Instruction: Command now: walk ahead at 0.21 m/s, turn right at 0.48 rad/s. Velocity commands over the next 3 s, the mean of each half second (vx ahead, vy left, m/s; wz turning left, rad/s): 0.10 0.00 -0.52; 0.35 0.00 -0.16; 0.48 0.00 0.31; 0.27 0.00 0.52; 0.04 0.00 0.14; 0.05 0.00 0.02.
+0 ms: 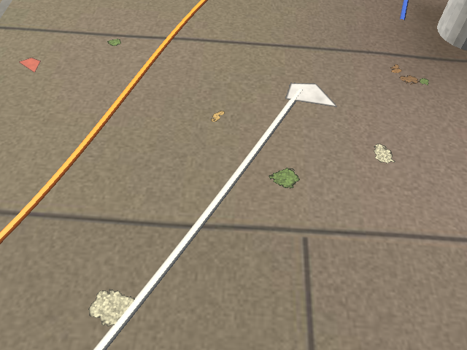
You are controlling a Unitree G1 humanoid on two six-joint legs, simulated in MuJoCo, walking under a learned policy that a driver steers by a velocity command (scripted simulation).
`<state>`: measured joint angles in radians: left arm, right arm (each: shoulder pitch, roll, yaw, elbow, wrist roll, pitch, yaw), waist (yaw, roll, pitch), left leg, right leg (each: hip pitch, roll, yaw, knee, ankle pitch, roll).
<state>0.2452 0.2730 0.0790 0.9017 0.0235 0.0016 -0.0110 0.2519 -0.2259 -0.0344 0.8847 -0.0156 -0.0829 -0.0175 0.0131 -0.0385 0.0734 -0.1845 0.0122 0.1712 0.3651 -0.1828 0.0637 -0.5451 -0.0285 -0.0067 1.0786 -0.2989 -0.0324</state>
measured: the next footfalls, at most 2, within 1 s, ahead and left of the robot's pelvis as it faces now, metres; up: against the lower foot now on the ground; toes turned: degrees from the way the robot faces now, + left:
right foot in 0.24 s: +0.17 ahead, -0.11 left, +0.00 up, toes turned -12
left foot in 0.70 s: +0.16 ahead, +0.08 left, +0.00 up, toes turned -19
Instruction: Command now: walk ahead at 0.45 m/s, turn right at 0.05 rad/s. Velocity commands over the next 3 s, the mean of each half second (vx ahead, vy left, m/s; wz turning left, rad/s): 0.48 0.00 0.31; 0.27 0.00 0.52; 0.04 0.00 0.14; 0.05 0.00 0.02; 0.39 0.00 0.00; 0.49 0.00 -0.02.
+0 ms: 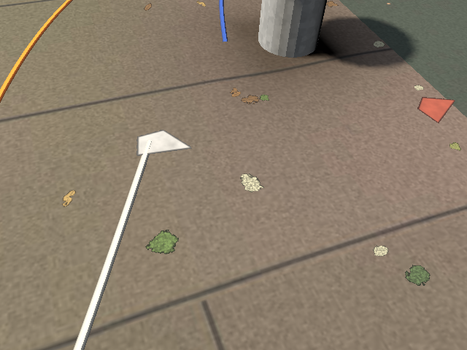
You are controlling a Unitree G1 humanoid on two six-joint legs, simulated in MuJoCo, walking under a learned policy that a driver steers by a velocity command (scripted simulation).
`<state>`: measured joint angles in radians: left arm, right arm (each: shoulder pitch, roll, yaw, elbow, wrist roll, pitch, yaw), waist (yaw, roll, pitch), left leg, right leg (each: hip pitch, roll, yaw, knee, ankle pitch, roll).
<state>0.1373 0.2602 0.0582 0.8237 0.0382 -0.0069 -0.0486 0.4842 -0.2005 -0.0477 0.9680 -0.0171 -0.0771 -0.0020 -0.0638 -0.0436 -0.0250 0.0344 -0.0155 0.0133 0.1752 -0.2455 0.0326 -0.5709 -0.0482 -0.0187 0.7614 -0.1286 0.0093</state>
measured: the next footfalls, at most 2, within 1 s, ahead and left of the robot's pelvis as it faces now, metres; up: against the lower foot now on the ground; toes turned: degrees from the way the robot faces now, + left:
right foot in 0.14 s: +0.20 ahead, -0.13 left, +0.00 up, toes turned -2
left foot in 0.66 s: +0.47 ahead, +0.12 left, +0.00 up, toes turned +25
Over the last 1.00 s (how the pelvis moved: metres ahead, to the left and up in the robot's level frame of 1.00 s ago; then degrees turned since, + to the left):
0.18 -0.04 0.00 -20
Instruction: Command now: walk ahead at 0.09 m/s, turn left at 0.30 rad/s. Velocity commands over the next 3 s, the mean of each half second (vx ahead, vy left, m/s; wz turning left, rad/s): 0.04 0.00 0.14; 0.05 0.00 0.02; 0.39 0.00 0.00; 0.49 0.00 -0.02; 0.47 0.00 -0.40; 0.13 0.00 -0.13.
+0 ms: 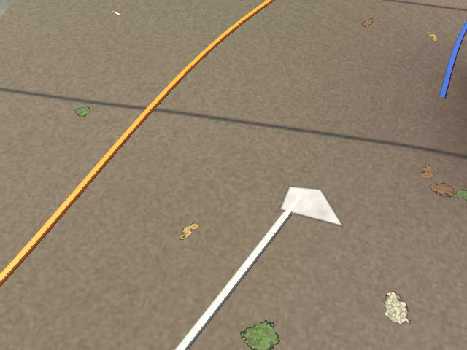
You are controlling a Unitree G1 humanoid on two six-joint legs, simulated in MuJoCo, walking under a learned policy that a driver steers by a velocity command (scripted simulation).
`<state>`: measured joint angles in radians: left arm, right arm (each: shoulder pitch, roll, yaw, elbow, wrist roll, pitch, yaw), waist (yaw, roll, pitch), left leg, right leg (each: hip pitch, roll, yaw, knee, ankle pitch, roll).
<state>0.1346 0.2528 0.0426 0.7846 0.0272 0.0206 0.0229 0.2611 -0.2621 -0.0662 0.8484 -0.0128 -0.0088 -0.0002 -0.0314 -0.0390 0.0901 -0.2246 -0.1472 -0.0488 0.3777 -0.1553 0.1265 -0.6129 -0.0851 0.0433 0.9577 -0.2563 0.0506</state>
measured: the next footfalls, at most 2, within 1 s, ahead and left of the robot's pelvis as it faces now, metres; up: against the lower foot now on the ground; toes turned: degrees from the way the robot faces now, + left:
right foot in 0.22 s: +0.10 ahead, -0.14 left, +0.00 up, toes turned +2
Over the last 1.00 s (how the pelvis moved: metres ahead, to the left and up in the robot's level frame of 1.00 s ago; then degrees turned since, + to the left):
0.43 0.03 -0.01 28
